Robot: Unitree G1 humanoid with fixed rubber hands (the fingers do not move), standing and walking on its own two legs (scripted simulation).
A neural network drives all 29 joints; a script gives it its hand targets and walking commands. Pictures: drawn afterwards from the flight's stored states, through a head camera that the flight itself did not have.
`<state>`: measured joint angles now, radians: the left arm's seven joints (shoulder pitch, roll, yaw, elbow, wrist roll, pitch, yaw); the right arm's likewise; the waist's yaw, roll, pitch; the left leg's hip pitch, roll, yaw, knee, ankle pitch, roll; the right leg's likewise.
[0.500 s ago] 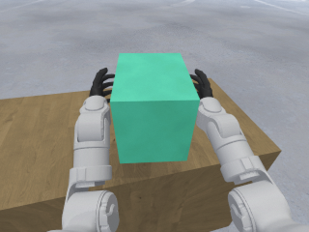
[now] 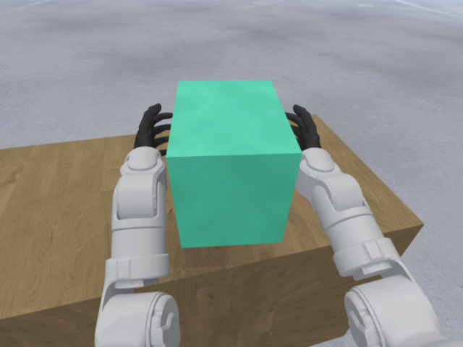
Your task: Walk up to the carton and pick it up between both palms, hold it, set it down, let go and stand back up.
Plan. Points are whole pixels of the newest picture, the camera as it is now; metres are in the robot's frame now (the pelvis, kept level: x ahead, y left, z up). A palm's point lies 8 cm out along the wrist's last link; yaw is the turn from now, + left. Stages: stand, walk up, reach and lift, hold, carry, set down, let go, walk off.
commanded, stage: hold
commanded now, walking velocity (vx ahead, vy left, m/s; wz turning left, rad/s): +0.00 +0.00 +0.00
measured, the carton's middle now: (228, 159) +0.38 +0.01 +0.18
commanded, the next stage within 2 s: none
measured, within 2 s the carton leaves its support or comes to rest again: neither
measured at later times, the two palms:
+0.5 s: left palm (150, 152) +0.36 +0.13 +0.21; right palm (311, 152) +0.36 -0.12 +0.21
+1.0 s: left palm (145, 151) +0.36 +0.14 +0.21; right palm (307, 150) +0.36 -0.12 +0.21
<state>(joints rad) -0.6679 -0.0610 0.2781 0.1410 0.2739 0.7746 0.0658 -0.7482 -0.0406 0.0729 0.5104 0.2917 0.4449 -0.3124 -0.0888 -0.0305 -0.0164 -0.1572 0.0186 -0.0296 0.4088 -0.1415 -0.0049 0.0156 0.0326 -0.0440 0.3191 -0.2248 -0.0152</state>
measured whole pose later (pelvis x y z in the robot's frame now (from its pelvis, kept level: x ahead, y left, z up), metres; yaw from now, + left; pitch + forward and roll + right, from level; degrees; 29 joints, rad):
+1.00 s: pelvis -0.01 +0.00 +0.00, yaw +0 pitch -6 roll -1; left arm -0.71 -0.05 0.29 0.22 0.27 0.76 0.06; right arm -0.79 -0.03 0.05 0.59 0.28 0.44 -0.31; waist -0.08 -0.03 -0.03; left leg -0.16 0.02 -0.04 0.40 -0.13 -0.01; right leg 0.00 0.04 -0.04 0.32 -0.21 -0.02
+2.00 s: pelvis -0.01 +0.00 +0.00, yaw +0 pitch -7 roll -1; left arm -0.71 -0.05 0.30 0.19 0.27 0.78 0.06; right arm -0.78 -0.03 0.05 0.55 0.28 0.46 -0.31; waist -0.08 -0.03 -0.03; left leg -0.15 0.02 -0.04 0.40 -0.13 -0.01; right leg 0.01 0.04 -0.04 0.33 -0.22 -0.02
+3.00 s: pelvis +0.00 +0.00 +0.00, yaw -1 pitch -7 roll -1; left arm -0.66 -0.05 0.28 0.12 0.27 0.81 0.06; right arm -0.76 -0.04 0.08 0.50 0.29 0.49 -0.32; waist -0.08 -0.03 -0.01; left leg -0.13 0.01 -0.04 0.40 -0.15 0.00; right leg 0.03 0.03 -0.03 0.32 -0.23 -0.01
